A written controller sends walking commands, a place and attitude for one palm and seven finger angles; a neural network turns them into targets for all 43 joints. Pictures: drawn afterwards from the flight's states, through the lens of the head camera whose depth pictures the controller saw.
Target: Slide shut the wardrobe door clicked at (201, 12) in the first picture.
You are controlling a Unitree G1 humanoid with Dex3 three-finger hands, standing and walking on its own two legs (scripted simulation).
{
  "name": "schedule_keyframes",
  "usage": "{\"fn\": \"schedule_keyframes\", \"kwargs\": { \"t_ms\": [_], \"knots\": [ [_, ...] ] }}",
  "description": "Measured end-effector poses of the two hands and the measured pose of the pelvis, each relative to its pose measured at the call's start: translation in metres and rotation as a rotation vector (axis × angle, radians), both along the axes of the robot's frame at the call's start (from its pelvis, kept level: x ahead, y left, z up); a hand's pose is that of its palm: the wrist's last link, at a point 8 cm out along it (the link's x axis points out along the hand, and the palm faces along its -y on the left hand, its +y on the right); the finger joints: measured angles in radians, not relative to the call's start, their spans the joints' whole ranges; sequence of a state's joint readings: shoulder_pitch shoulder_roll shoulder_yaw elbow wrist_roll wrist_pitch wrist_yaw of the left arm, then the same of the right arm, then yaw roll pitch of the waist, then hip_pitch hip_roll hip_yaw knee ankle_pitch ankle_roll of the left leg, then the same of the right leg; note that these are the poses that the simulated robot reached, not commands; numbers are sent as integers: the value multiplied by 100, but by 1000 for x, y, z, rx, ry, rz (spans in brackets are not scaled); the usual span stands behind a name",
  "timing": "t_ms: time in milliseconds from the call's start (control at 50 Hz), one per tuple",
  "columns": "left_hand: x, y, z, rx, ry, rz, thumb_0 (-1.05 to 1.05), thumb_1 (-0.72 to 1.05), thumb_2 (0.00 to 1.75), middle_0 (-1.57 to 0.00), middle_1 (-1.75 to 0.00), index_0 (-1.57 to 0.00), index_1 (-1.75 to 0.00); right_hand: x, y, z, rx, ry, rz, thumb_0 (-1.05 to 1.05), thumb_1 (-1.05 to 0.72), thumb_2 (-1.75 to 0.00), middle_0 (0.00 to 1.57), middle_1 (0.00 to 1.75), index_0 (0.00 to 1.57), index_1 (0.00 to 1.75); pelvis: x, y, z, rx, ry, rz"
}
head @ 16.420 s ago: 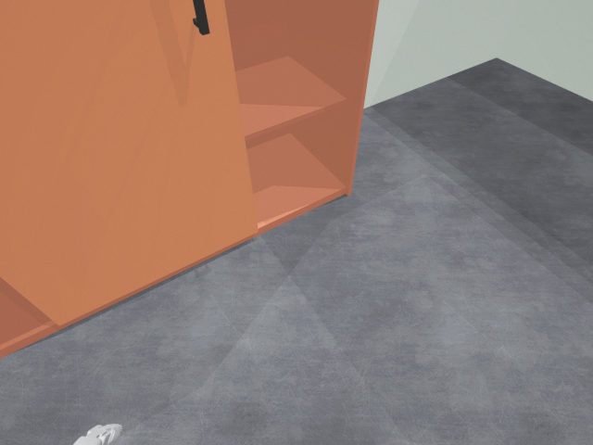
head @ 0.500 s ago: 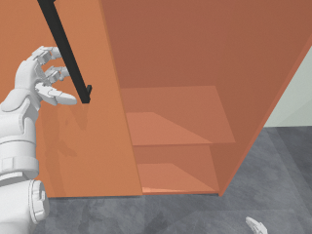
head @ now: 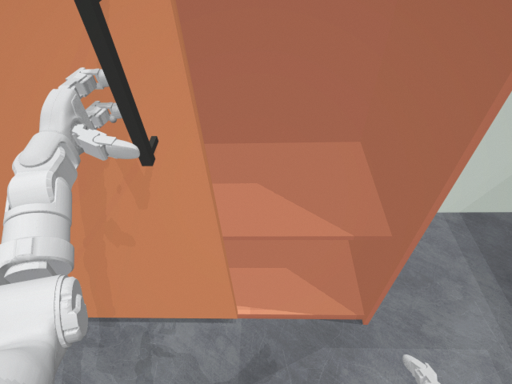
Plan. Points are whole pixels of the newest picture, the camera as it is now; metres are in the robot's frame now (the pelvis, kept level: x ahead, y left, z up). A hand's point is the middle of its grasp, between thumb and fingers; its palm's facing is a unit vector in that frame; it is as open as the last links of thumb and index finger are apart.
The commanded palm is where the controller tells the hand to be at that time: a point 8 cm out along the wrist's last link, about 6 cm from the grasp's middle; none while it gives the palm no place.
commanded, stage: slide the fingers in behind the handle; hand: left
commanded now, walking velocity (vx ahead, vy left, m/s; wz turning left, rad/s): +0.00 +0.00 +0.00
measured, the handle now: (127, 87) +0.46 +0.21 +0.26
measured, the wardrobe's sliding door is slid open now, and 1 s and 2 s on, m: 0.49 0.48 0.48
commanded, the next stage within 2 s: move the hooked fingers beside the handle in 0.78 s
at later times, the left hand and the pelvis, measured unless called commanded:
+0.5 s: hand (119, 130) +0.40 +0.21 +0.23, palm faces +0.03 -1.00 -0.03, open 13.9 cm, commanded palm +0.37 +0.26 +0.22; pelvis +0.00 +0.00 +0.00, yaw -1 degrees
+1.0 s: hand (131, 128) +0.40 +0.19 +0.23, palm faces +0.05 -1.00 -0.04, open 14.2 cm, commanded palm +0.38 +0.25 +0.22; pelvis +0.00 +0.00 +0.00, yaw -1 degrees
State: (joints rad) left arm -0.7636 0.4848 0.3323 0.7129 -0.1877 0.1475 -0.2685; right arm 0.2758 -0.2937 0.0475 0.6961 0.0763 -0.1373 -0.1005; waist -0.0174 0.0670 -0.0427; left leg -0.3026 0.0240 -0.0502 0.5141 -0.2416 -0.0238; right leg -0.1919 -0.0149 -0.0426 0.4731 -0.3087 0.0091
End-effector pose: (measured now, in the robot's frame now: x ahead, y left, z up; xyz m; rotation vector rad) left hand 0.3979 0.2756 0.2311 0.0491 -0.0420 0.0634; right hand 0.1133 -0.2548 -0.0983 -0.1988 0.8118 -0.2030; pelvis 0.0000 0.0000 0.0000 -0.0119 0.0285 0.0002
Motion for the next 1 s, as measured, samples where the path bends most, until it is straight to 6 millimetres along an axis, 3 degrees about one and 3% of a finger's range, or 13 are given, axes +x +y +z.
{"fn": "schedule_keyframes", "kwargs": {
  "t_ms": [160,300,520,700,1000],
  "knots": [
    [2,2,-1,-8,-9,-6,-1,-50,30,-36,-126,-34,-123,-23,-5,-4,-5,43,-31,1,-91,-90,20,30,20,30,-2,1,0,0,3,-7],
    [-1,1,-2,3,-22,-19,-1,-50,30,-35,-124,-32,-121,-29,-3,-3,6,30,-47,1,-91,-90,20,30,20,30,-3,3,0,0,1,-19],
    [-21,-16,-5,-8,-52,-27,-1,-50,30,-31,-120,-31,-120,6,12,8,39,-79,-3,1,-91,-90,20,30,20,30,-2,5,1,3,-18,-24],
    [-23,-21,-2,-8,-36,-14,-1,-50,30,-30,-120,-28,-119,37,21,17,40,-138,47,1,-90,-90,20,30,20,30,-3,3,1,3,-26,-11],
    [-21,-34,-2,-10,-37,-15,-1,-50,30,-30,-120,-26,-119,34,16,10,44,-89,40,1,-90,-90,20,30,20,30,3,0,1,7,-29,-10]
  ]
}}
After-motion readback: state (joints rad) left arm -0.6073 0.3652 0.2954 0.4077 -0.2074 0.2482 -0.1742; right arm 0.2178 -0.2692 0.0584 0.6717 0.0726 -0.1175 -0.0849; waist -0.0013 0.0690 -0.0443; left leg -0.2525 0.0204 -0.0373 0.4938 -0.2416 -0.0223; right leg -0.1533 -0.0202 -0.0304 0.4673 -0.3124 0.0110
